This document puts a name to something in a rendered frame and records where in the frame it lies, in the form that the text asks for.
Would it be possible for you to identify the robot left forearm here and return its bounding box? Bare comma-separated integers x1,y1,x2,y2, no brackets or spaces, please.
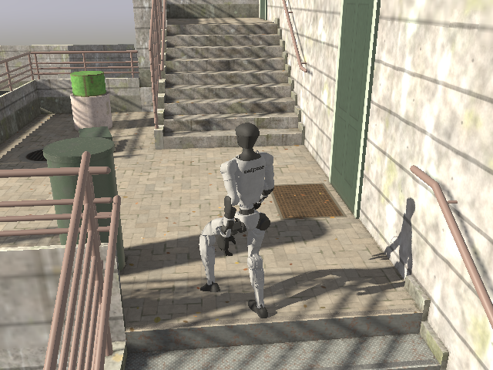
220,196,236,237

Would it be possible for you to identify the robot left foot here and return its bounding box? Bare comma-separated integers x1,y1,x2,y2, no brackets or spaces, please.
200,282,220,292

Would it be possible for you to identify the robot right upper arm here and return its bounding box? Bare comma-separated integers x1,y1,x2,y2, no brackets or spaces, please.
260,152,274,190

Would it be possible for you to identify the humanoid robot head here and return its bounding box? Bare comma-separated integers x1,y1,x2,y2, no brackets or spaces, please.
235,123,261,161

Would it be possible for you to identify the left robot hand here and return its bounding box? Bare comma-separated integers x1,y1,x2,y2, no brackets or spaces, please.
217,235,236,256

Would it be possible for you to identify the robot left upper arm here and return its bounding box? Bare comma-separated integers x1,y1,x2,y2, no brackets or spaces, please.
220,159,240,206

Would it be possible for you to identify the robot right forearm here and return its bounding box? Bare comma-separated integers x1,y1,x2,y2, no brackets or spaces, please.
257,189,273,204

